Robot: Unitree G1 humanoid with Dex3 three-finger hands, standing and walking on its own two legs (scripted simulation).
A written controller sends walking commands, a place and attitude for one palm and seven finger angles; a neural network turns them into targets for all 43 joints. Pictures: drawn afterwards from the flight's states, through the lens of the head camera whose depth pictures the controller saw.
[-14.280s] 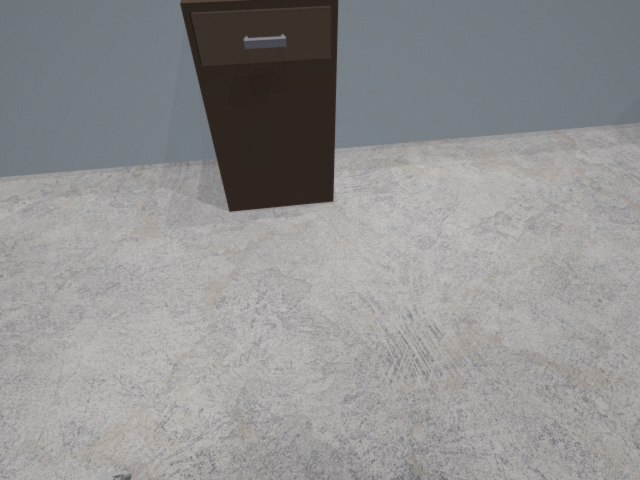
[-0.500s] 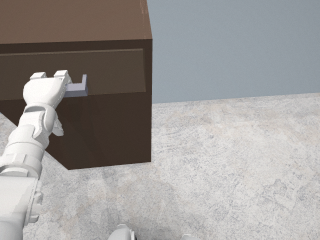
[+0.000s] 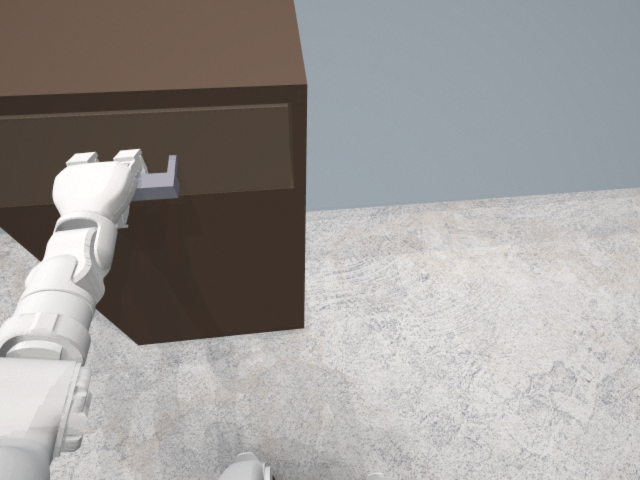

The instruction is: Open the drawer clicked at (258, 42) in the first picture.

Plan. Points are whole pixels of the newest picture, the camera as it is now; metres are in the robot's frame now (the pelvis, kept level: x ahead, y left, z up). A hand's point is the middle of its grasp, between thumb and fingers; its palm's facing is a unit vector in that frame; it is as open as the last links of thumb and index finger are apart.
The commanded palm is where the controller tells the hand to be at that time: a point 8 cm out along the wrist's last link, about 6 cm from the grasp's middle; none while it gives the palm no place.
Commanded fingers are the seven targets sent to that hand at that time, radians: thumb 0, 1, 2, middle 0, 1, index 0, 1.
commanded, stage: close the thumb around the handle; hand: left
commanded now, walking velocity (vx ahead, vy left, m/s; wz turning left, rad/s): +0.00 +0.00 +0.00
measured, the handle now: (126, 176) +0.51 +0.25 +0.05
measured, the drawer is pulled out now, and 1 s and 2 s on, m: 0.00 0.09 0.21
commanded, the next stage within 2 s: pull the drawer open in 0.06 s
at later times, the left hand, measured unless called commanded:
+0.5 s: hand (113, 232) +0.43 +0.26 +0.03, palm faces -0.04 -0.04 -1.00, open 5.8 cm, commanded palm +0.40 +0.25 +0.08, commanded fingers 0.00 0.90 0.90 -0.40 -1.35 -0.40 -1.35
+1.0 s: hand (106, 272) +0.37 +0.25 +0.03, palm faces -0.03 -0.05 -1.00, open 5.8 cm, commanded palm +0.34 +0.25 +0.08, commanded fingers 0.00 0.90 0.90 -0.40 -1.35 -0.40 -1.35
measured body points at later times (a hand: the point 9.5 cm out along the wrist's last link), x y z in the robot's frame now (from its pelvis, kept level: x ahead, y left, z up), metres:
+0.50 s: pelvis +0.01 +0.00 +0.01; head +0.08 +0.00 +0.45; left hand +0.43 +0.26 +0.08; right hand +0.04 -0.27 -0.13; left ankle +0.03 +0.11 -0.69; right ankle -0.04 -0.13 -0.69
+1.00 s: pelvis +0.02 -0.01 +0.01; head +0.06 -0.02 +0.46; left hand +0.37 +0.25 +0.08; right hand +0.13 -0.27 -0.11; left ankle +0.03 +0.11 -0.69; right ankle -0.04 -0.13 -0.69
